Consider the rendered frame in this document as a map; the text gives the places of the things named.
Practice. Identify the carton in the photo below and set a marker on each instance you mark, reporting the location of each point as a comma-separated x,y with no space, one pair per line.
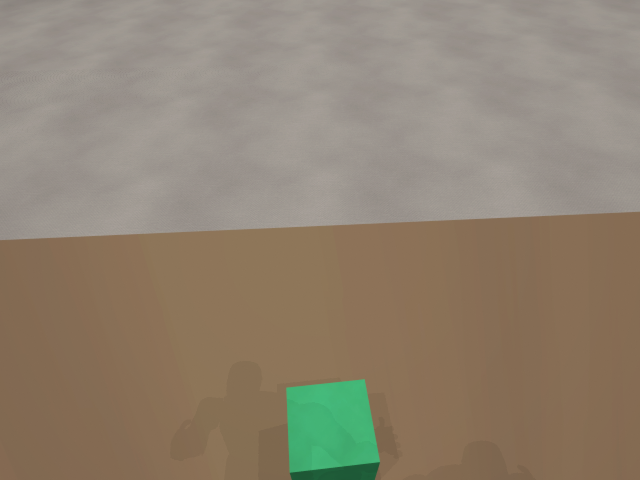
330,432

